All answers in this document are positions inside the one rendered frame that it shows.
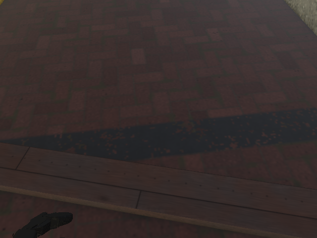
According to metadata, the robot left hand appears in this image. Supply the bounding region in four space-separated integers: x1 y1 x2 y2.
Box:
12 212 73 238

